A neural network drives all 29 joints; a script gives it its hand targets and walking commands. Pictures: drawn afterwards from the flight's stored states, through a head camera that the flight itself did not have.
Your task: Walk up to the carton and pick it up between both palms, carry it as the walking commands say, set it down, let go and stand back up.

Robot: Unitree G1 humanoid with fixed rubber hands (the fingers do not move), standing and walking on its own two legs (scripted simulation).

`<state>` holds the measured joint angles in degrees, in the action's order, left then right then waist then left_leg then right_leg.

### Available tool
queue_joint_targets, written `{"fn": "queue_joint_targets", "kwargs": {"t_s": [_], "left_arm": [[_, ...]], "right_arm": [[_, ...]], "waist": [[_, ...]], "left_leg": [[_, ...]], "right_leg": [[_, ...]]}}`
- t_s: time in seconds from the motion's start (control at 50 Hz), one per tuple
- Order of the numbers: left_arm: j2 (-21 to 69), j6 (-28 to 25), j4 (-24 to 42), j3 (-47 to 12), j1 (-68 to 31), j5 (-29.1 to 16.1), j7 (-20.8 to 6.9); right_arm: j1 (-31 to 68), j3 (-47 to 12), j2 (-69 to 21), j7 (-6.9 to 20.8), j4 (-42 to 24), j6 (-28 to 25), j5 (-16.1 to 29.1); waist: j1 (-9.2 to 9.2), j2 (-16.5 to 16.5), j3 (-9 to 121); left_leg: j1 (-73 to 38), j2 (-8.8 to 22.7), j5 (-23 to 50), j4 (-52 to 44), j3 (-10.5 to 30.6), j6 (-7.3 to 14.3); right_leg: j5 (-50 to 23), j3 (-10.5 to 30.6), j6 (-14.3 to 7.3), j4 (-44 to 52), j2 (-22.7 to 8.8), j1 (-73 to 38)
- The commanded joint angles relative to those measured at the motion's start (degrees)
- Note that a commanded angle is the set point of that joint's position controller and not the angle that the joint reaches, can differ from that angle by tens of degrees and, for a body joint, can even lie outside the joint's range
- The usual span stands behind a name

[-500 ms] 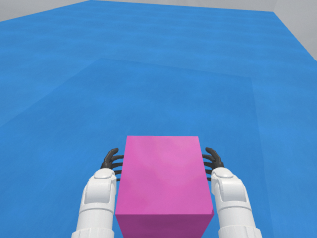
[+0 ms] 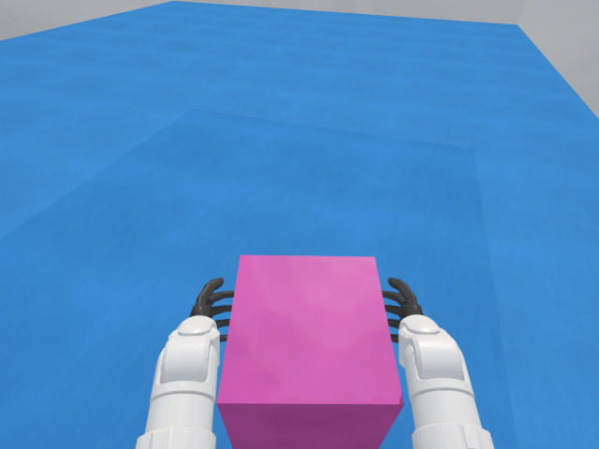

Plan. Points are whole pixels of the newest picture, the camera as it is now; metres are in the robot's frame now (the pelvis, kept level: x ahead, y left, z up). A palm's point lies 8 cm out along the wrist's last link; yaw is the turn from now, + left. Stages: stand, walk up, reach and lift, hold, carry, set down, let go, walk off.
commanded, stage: hold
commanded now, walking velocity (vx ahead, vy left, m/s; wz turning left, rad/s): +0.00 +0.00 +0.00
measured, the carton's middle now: (305, 362) +0.28 +0.00 -0.03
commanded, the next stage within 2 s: carry in 0.10 s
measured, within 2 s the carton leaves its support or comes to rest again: neither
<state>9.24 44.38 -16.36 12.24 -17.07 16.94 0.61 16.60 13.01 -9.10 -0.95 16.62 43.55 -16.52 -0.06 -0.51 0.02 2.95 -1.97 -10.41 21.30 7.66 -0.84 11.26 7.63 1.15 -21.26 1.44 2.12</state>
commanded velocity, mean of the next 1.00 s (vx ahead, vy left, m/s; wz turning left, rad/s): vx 0.47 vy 0.19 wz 0.00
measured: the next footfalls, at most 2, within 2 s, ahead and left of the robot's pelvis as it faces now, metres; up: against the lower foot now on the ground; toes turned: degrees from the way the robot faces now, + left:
right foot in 0.52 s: +0.17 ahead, -0.06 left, +0.00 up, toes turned -5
left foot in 0.88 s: +0.45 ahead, +0.24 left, +0.00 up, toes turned +12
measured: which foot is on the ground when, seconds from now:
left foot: down 0.00-0.54, up 0.56-0.86, down 0.88-1.00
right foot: down 0.00-0.32, up 0.34-0.50, down 0.52-0.90, up 0.92-1.00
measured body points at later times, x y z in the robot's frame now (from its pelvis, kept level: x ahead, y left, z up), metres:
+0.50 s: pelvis +0.10 +0.04 +0.00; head +0.08 +0.03 +0.45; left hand +0.38 +0.19 +0.09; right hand +0.38 -0.10 +0.08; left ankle +0.03 +0.13 -0.75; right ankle +0.11 -0.07 -0.73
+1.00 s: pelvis +0.37 +0.16 -0.02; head +0.37 +0.15 +0.43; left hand +0.62 +0.31 +0.06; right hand +0.62 +0.02 +0.05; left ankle +0.41 +0.23 -0.74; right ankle +0.22 +0.00 -0.66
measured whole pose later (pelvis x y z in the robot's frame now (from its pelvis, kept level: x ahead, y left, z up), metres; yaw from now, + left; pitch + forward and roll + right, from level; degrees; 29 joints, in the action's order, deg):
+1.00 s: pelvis +0.37 +0.16 -0.02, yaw +1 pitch +5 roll +2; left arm 7.4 69.1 28.5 3.0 1.4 0.9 9.4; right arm -0.9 0.4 -7.5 -9.8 -26.4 67.9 -1.7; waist 0.6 -1.1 7.2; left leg 23.9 -0.5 -12.6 30.7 -12.4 4.5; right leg 27.2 -1.4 1.0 -62.8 -9.0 20.3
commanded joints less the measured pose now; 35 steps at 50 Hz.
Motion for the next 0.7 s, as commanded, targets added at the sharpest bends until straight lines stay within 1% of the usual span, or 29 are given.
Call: {"fn": "queue_joint_targets", "kwargs": {"t_s": [0.0, 0.06, 0.08, 0.1, 0.12, 0.14, 0.16, 0.18, 0.2, 0.22, 0.26, 0.28, 0.3, 0.32, 0.34, 0.36, 0.38, 0.4, 0.44, 0.46, 0.48, 0.5, 0.52, 0.54, 0.56, 0.58, 0.6, 0.62, 0.68], "left_arm": [[56.38, -2.31, 2.18, -30.0, -27.79, -16.48, -14.56], [56.4, -2.27, 2.73, -30.37, -27.17, -16.62, -14.48], [55.3, -2.75, 4.63, -33.12, -29.67, -17.41, -14.26], [56.35, -2.58, 4.77, -32.77, -29.88, -17.84, -14.2], [56.44, -2.29, 5.42, -33.2, -29.3, -18.27, -13.88], [56.47, -2.09, 6.63, -34.01, -29.44, -18.74, -13.42], [56.59, -1.82, 8.08, -34.87, -29.79, -19.55, -12.78], [57.2, -1.29, 10.51, -36.28, -29.6, -20.98, -11.95], [57.97, -0.47, 12.07, -37.64, -28.28, -21.46, -11.14], [58.21, 0.58, 14.02, -38.74, -27.32, -21.69, -10.43], [57.34, 2.98, 19.51, -40.86, -26.08, -22.47, -8.84], [56.77, 4.39, 21.92, -41.88, -24.85, -23.12, -7.99], [55.76, 6.21, 24.97, -43.41, -24.81, -24.41, -7.36], [54.38, 7.87, 27.75, -44.53, -24.59, -24.95, -6.83], [53.5, 9.47, 30.44, -45.24, -23.58, -26.4, -6.35], [53.69, 10.76, 32.95, -45.72, -22.43, -28.1, -5.94], [53.3, 11.95, 34.34, -45.96, -21.17, -29.31, -5.63], [52.66, 13.08, 35.47, -46.14, -19.39, -30.14, -5.15], [51.01, 15.15, 37.41, -46.17, -16.08, -30.59, -3.76], [50.28, 16.15, 38.18, -45.8, -13.33, -30.0, -2.89], [49.67, 17.02, 39.35, -45.35, -11.51, -29.52, -2.07], [49.28, 17.84, 40.11, -44.71, -9.24, -29.2, -1.2], [48.39, 18.53, 41.52, -43.78, -7.37, -28.66, -0.21], [46.96, 19.1, 43.17, -42.3, -5.75, -28.09, 0.85], [46.51, 19.79, 45.86, -42.3, -5.88, -29.04, 1.63], [45.56, 20.41, 47.94, -42.03, -6.74, -29.17, 2.14], [44.71, 21.02, 49.24, -42.21, -6.41, -29.1, 2.72], [43.74, 21.4, 50.28, -42.64, -6.89, -29.45, 3.09], [41.28, 22.08, 52.73, -42.96, -6.01, -30.85, 3.3]], "right_arm": [[28.36, -30.57, -54.93, 15.3, -2.33, -1.85, 16.65], [27.77, -30.93, -54.88, 15.23, -3.0, -1.82, 16.83], [29.41, -33.13, -55.7, 15.29, -4.07, -2.39, 17.45], [30.12, -34.54, -56.73, 15.09, -4.8, -2.14, 17.62], [30.76, -35.76, -57.09, 14.74, -6.08, -1.81, 18.32], [31.28, -36.82, -57.21, 14.49, -7.45, -1.47, 18.88], [32.23, -38.24, -57.06, 14.17, -9.42, -1.05, 19.66], [31.91, -40.1, -56.96, 13.73, -12.22, -0.36, 20.9], [31.69, -41.64, -56.56, 13.11, -14.37, 0.63, 21.97], [31.77, -42.95, -56.46, 12.46, -16.31, 1.7, 23.09], [30.02, -45.33, -56.72, 11.16, -20.48, 4.05, 25.54], [27.79, -46.04, -56.48, 10.31, -22.25, 5.43, 26.44], [24.05, -45.37, -55.42, 9.19, -22.66, 6.82, 26.16], [20.42, -44.54, -53.97, 8.23, -24.09, 8.13, 25.89], [19.03, -44.72, -53.59, 7.06, -27.08, 9.28, 26.06], [18.81, -45.62, -53.58, 5.98, -31.04, 10.43, 26.55], [18.49, -46.12, -53.18, 4.96, -33.68, 11.61, 26.77], [17.17, -46.11, -52.49, 3.99, -35.57, 12.89, 26.65], [14.25, -45.93, -50.99, 2.46, -38.37, 15.25, 26.58], [12.3, -45.92, -50.37, 1.81, -39.16, 16.4, 26.62], [10.17, -46.03, -49.92, 1.2, -39.72, 17.43, 26.81], [9.71, -46.14, -49.61, 0.59, -40.84, 18.34, 27.23], [10.04, -46.48, -49.13, 0.03, -42.72, 19.4, 27.87], [10.83, -47.33, -47.53, -0.37, -46.92, 20.52, 29.0], [12.7, -47.91, -46.35, -0.89, -50.19, 21.37, 30.46], [13.47, -47.62, -46.22, -1.48, -50.83, 21.93, 30.95], [10.99, -46.46, -45.81, -2.08, -49.75, 22.42, 30.25], [8.34, -45.32, -45.67, -2.55, -48.46, 22.67, 29.55], [4.74, -44.03, -44.36, -4.13, -49.26, 22.81, 27.94]], "waist": [[0.05, 0.4, 11.36], [0.04, 0.46, 11.6], [0.09, 2.02, 11.24], [-0.28, 1.34, 11.04], [-0.93, 1.09, 11.16], [-1.39, -0.27, 11.83], [-1.69, -3.02, 12.82], [-1.61, -7.73, 15.04], [-1.43, -10.69, 15.76], [-1.11, -11.01, 15.58], [-0.36, -7.85, 16.31], [0.14, -2.7, 17.16], [1.08, 7.54, 16.48], [1.52, 16.01, 16.04], [1.38, 14.62, 14.05], [1.42, 9.95, 13.68], [1.47, 7.03, 14.7], [1.38, 6.3, 16.18], [1.15, 8.08, 17.93], [0.69, 8.4, 18.66], [0.33, 6.97, 20.03], [-0.44, 4.31, 21.96], [-1.5, -2.76, 22.11], [-1.93, -18.17, 21.02], [-1.75, -14.73, 19.45], [-1.72, -8.54, 17.91], [-1.39, -4.19, 17.21], [-1.26, -3.23, 15.96], [-1.14, -6.58, 13.68]], "left_leg": [[-3.54, -3.4, 5.7, -3.28, -3.57, 0.14], [-3.79, -3.42, 6.63, -3.22, -3.51, 0.08], [7.97, 8.24, -5.54, -0.24, 1.96, 0.35], [13.46, 7.38, -14.92, -1.19, 3.42, 1.5], [18.12, 5.33, -22.54, 0.65, 2.11, 1.9], [22.05, 3.64, -25.24, 3.47, 0.04, 1.66], [24.52, 2.38, -23.13, 8.29, -2.56, 1.04], [23.96, 0.76, -17.07, 16.7, -6.2, 0.66], [22.41, 1.72, -13.02, 19.21, -8.21, 0.61], [20.7, 3.4, -12.41, 16.03, -7.61, 1.27], [12.86, 2.05, -11.52, 5.35, -9.73, 2.48], [5.58, 1.15, -11.97, -0.46, -10.03, 2.27], [1.28, 8.13, -19.55, -6.81, 2.76, 4.47], [-4.01, 15.59, -20.84, -10.97, 15.16, 7.9], [-6.02, 18.96, -17.54, -10.55, 18.89, 11.65], [-6.18, 18.6, -10.24, -9.2, 16.62, 13.51], [-6.65, 17.97, -4.66, -8.16, 13.48, 14.15], [-6.61, 16.77, -0.6, -7.36, 9.67, 13.84], [-5.92, 14.11, 5.93, -5.42, 3.81, 12.92], [-3.98, 12.78, 6.31, -3.95, 0.64, 12.19], [1.46, 11.09, 4.21, -0.91, -3.53, 10.83], [11.51, 8.99, 0.32, 4.33, -6.63, 8.8], [23.33, 5.01, -4.02, 14.67, -11.28, 6.28], [40.69, 0.01, -16.7, 29.41, -14.93, 2.58], [46.3, 3.89, -17.76, 34.58, -9.48, 1.63], [48.5, 5.95, -14.81, 36.06, -7.26, 1.23], [47.13, 6.93, -11.58, 34.08, -6.87, 1.02], [45.25, 7.51, -10.37, 29.28, -7.28, 0.93], [37.07, 4.62, -6.37, 19.24, -13.38, 0.44]], "right_leg": [[-5.05, -3.87, -0.84, 4.07, 3.54, 0.96], [-5.9, -3.84, -0.84, 3.99, 3.6, 0.79], [9.05, -2.98, -1.01, -1.74, -6.12, 9.4], [16.2, -1.52, -1.74, -0.88, -6.31, 8.84], [23.46, -0.64, -2.83, -0.18, -7.0, 8.23], [27.76, 1.28, -4.06, 1.7, -8.65, 6.13], [30.1, 5.33, -5.48, 4.86, -11.96, 4.73], [31.41, 11.0, -7.41, 8.53, -16.55, 4.34], [30.88, 13.22, -8.88, 10.57, -20.12, 6.25], [30.1, 11.83, -8.58, 10.48, -20.48, 8.33], [26.23, 3.81, -6.21, 5.04, -16.77, 12.3], [23.96, -2.12, -4.19, -2.41, -12.9, 16.1], [19.38, -9.01, -1.08, -14.13, -7.34, 23.24], [17.4, -14.38, 0.72, -24.65, -3.23, 32.2], [21.16, -12.98, -0.09, -25.62, -4.07, 38.42], [21.27, -11.51, -0.75, -25.74, -4.88, 38.52], [19.98, -11.25, -1.14, -22.66, -5.04, 37.45], [16.86, -12.1, -1.13, -18.36, -4.53, 34.8], [11.77, -15.3, -0.66, -10.41, -2.19, 28.61], [7.85, -16.8, -0.73, -5.25, -1.46, 23.5], [1.92, -17.92, -0.93, 0.43, -1.84, 13.53], [0.42, -15.18, -1.95, 1.29, -4.12, -0.42], [7.92, -2.79, -5.3, 6.11, -12.43, -10.05], [8.83, 23.13, -12.83, 10.38, -29.16, -17.76], [6.01, 25.68, -15.51, 9.77, -31.76, -17.49], [0.23, 21.17, -15.2, 7.95, -29.73, -16.39], [-4.33, 15.1, -13.26, 7.39, -27.37, -14.34], [-6.2, 10.04, -11.49, 7.89, -25.61, -12.47], [-15.35, -2.2, -8.61, 8.58, -21.82, -7.25]]}}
